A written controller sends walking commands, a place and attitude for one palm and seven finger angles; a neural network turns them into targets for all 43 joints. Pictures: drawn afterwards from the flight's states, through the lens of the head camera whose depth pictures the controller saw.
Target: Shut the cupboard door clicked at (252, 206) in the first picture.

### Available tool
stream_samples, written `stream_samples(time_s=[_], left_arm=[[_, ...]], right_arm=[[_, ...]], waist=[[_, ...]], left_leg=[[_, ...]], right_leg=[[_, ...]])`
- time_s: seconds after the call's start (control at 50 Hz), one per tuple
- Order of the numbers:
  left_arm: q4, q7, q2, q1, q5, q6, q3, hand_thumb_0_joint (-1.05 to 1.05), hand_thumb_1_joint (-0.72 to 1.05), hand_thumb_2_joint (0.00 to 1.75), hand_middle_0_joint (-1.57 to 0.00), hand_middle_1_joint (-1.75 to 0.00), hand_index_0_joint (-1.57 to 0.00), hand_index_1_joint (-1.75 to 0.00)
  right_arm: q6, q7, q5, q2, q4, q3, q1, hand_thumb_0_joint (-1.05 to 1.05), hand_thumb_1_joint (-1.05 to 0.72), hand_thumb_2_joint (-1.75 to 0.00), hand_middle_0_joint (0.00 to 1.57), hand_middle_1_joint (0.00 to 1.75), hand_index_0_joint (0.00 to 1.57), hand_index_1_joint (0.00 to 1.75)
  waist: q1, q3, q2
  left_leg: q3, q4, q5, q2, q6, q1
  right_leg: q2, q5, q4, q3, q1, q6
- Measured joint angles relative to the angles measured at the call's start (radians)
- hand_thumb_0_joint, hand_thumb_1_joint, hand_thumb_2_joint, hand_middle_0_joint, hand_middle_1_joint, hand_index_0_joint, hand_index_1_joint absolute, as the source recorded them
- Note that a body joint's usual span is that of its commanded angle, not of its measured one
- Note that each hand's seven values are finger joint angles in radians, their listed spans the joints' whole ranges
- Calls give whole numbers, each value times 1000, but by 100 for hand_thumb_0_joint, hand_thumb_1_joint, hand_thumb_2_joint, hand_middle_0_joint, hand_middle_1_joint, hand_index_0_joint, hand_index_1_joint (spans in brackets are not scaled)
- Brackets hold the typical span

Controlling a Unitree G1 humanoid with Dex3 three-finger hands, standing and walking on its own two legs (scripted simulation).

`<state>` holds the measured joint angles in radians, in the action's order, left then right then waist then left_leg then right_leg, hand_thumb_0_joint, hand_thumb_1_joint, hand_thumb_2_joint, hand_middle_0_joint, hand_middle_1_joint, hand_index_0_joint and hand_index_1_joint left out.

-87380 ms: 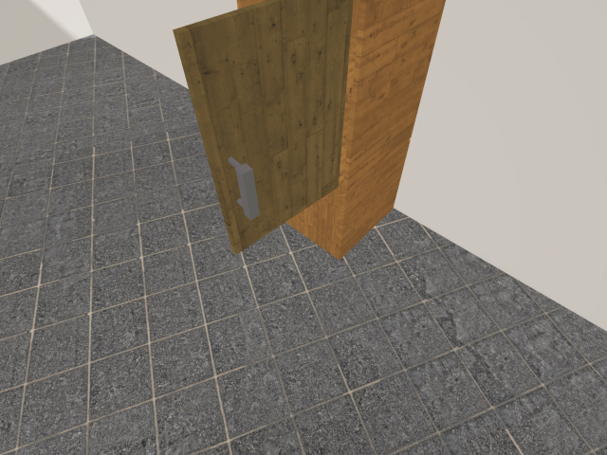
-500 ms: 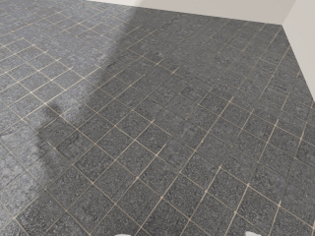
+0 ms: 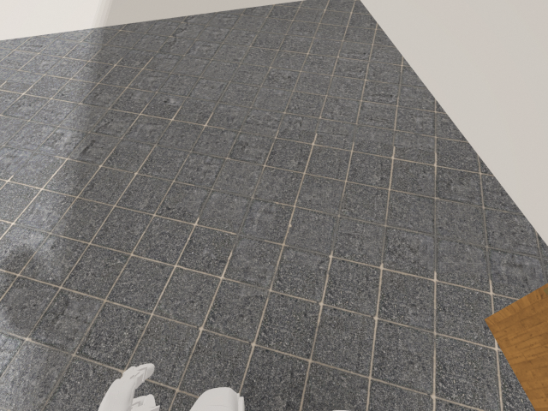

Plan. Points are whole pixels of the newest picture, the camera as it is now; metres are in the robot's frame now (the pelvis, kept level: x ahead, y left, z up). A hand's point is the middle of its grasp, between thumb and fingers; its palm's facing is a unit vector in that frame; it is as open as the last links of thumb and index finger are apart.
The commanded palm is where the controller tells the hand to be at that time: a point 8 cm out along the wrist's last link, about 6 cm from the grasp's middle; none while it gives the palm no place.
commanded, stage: turn to face it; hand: left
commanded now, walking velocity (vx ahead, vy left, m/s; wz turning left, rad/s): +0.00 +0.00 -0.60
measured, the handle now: out of the picture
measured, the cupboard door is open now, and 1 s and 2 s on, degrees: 9 9 9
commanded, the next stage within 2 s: take the last steps up to it in 1.88 s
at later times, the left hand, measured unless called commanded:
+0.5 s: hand (151, 387) +0.17 +0.22 -0.16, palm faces -0.23 -0.95 -0.20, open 7.4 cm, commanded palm none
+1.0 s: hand (219, 351) +0.22 +0.12 -0.15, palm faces -0.54 -0.81 -0.22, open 7.4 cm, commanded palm none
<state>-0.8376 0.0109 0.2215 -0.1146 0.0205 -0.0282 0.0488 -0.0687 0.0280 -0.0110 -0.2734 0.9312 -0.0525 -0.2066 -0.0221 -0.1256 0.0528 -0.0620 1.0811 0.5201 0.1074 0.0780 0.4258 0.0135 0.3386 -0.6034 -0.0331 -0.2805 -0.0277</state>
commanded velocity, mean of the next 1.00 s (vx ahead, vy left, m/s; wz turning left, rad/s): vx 0.00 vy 0.00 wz -0.60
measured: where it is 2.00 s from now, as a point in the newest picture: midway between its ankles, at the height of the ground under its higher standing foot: outside the picture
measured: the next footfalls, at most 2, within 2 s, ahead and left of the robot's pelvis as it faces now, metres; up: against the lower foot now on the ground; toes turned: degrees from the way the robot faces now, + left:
left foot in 0.28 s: +0.09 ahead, +0.14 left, +0.00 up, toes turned -7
right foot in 0.70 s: +0.01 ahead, -0.12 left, +0.00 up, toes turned -30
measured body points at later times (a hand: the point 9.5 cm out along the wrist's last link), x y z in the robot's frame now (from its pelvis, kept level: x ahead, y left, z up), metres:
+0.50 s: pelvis +0.03 +0.03 +0.02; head +0.09 +0.05 +0.46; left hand +0.18 +0.27 -0.14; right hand +0.05 -0.23 -0.11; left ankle +0.05 +0.14 -0.73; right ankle -0.05 -0.09 -0.64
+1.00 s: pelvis +0.04 +0.00 +0.01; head +0.09 -0.03 +0.45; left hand +0.25 +0.16 -0.14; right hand -0.03 -0.28 -0.13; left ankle +0.12 +0.11 -0.69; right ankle -0.03 -0.10 -0.73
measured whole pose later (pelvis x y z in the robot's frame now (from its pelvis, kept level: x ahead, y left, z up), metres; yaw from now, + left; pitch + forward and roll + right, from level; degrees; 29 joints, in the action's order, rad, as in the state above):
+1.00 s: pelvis +0.04 +0.00 +0.01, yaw -34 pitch +2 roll +0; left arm -0.88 0.01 0.22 -0.19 0.03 -0.04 0.05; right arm -0.05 0.01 -0.01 -0.25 0.88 -0.04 -0.16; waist 0.01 -0.08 -0.01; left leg -0.02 0.86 0.40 0.06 0.09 0.45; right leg 0.04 0.27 -0.52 0.07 -0.27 -0.01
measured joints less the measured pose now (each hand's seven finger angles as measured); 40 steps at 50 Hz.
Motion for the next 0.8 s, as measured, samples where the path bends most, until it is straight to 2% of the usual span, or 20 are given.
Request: stream_samples(time_s=[0.04,0.12,0.22,0.26,0.28,0.3,0.32,0.36,0.42,0.48,0.54,0.64,0.7,0.72,0.76,0.8], left_arm=[[-9,-6,-7,-21,0,-6,-3,0,90,90,-20,-30,-20,-30],[-29,-6,-11,-61,4,-14,-4,0,90,90,-20,-30,-20,-30],[-46,-2,-6,-97,9,-20,4,0,90,90,-21,-30,-20,-30],[-53,-2,2,-108,7,-25,11,0,90,90,-21,-30,-20,-30],[-54,-3,5,-116,4,-30,14,0,90,90,-21,-30,-20,-30],[-58,-2,13,-114,-1,-36,20,0,90,90,-21,-30,-20,-30],[-61,-1,22,-110,-2,-42,24,0,90,90,-21,-30,-20,-30],[-67,3,35,-103,2,-49,31,0,90,90,-20,-30,-20,-30],[-62,15,51,-90,3,-50,42,0,90,90,-20,-30,-20,-30],[-50,21,58,-78,2,-53,48,0,91,90,-20,-30,-20,-30],[-41,25,58,-61,3,-58,49,0,91,90,-20,-30,-19,-30],[-29,28,48,-30,4,-51,39,0,91,90,-20,-30,-19,-30],[-9,30,50,-27,6,-29,26,0,91,90,-20,-30,-19,-30],[-11,24,43,-22,7,-15,24,0,91,90,-20,-30,-19,-30],[-14,11,21,-16,3,-2,12,0,91,90,-20,-30,-20,-30],[-15,0,7,-24,1,1,5,0,90,90,-20,-30,-20,-30]], right_arm=[[0,-2,0,-1,-9,-1,19,1,-91,-89,20,30,20,30],[5,-10,-1,11,-35,1,45,1,-91,-89,20,30,20,30],[19,-11,5,31,-59,9,69,1,-91,-89,20,30,20,30],[31,-9,8,40,-67,15,72,1,-91,-89,20,30,20,30],[41,-8,8,41,-73,19,68,1,-91,-89,20,30,20,30],[50,-6,3,49,-74,23,69,1,-91,-89,20,30,20,30],[54,-6,-2,57,-76,30,70,1,-91,-89,20,30,20,30],[60,-4,-10,68,-82,43,62,1,-91,-89,20,30,20,30],[61,1,-15,81,-84,52,41,1,-91,-89,20,30,20,30],[59,1,-14,84,-74,51,22,1,-90,-89,20,30,20,30],[57,-3,-14,81,-60,44,4,1,-90,-89,20,30,20,30],[47,-13,-16,57,-31,22,-20,1,-90,-89,20,30,20,30],[39,-19,-9,36,-21,8,-47,1,-90,-89,20,30,20,30],[30,-19,-6,22,-15,3,-45,1,-90,-89,20,30,20,30],[6,-9,-3,-4,-4,-4,-25,1,-90,-89,20,30,20,30],[-2,-2,-1,-14,1,-5,-6,1,-91,-89,20,30,20,30]], waist=[[2,0,-9],[10,14,-33],[38,31,-65],[45,42,-80],[47,52,-80],[48,52,-94],[54,49,-105],[57,44,-105],[57,37,-99],[56,35,-88],[46,34,-75],[21,30,-43],[12,44,-40],[13,44,-27],[8,30,2],[7,22,4]], left_leg=[[21,43,-54,-14,9,49],[44,-21,-124,-27,16,84],[52,-247,-125,-55,8,16],[47,-389,-180,-69,1,-45],[47,-475,-222,-67,-13,-81],[34,-481,-230,-71,-39,-84],[18,-470,-221,-67,-62,-86],[-6,-478,-209,-47,-87,-105],[-35,-543,-231,-22,-88,-154],[-71,-591,-249,0,-84,-191],[-106,-604,-247,20,-77,-211],[-163,-552,-206,61,-51,-215],[-190,-443,-148,81,-26,-181],[-160,-355,-79,82,-18,-145],[-59,-152,13,49,-9,-60],[-6,-12,-3,14,0,8]], right_leg=[[6,-25,37,22,14,2],[18,-51,85,59,28,0],[30,-46,78,115,19,15],[36,-29,48,139,4,28],[46,-15,23,149,-11,36],[45,27,-28,157,-33,36],[46,102,-116,149,-64,37],[49,188,-324,106,-131,49],[22,162,-506,50,-188,73],[-11,121,-524,21,-201,87],[-37,106,-446,3,-184,90],[-44,86,-208,-33,-98,69],[-42,-47,11,-43,-2,34],[-33,-17,3,-38,-9,21],[-16,11,-31,-27,-23,9],[-8,-5,-8,-6,-14,8]])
